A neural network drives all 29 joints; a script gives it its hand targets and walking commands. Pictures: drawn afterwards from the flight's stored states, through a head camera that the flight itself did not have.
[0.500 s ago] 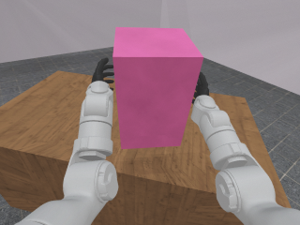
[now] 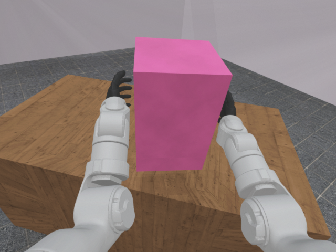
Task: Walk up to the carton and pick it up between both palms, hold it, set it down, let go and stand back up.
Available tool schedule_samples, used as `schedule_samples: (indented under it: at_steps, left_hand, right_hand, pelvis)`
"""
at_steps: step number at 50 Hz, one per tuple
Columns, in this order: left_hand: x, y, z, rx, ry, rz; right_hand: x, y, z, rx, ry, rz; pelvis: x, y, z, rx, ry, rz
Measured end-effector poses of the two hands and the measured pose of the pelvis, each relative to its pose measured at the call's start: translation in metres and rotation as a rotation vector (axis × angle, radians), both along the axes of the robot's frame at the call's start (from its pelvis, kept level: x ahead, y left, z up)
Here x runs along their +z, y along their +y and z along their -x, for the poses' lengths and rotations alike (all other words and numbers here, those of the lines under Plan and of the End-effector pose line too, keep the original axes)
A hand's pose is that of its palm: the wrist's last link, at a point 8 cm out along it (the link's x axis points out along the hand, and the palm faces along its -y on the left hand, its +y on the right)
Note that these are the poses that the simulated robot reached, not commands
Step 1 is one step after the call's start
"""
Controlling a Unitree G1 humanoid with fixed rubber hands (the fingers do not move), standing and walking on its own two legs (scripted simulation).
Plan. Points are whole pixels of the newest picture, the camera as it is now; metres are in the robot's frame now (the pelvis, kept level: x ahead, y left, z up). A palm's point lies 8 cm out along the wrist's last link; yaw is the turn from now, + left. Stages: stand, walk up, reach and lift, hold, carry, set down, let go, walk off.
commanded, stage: set down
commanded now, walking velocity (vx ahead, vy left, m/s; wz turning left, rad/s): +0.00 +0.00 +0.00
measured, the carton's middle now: (171, 108) +0.41 +0.00 +0.19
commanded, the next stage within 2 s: none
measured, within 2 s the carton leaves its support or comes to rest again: neither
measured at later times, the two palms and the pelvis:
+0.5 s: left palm (126, 109) +0.39 +0.11 +0.19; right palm (232, 128) +0.36 -0.16 +0.17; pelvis +0.00 +0.00 +0.00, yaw -1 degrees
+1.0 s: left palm (128, 119) +0.42 +0.11 +0.15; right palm (227, 135) +0.37 -0.16 +0.13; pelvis +0.01 -0.01 +0.00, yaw -1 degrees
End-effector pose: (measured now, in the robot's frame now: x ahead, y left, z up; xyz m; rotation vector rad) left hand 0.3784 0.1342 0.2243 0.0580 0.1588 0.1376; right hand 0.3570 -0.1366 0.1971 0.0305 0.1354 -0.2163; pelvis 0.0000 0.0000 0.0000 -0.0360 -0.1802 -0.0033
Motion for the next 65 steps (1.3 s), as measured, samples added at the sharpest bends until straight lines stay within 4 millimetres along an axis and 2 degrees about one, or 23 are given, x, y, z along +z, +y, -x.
schedule_samples:
  at_steps: [12,25,44,65]
  left_hand:
    - [-0.016,-0.009,-0.003,-0.043,0.038,-0.013]
    - [-0.030,-0.022,-0.016,-0.080,0.060,-0.013]
    - [-0.069,-0.021,-0.035,-0.089,0.087,0.031]
    - [-0.099,-0.028,-0.042,-0.114,0.112,0.055]
  right_hand:
    - [-0.014,-0.010,0.004,-0.020,0.029,0.009]
    - [-0.032,-0.021,0.001,-0.058,0.049,-0.022]
    - [-0.064,-0.020,-0.013,-0.084,0.072,-0.040]
    - [-0.086,-0.029,-0.017,-0.094,0.085,-0.027]
  pelvis:
    - [0.001,0.001,0.004,-0.005,0.017,-0.004]
    - [0.002,-0.002,0.004,-0.018,0.055,-0.010]
    - [0.003,-0.008,-0.005,-0.011,0.125,-0.010]
    - [0.003,-0.007,-0.012,-0.027,0.161,-0.013]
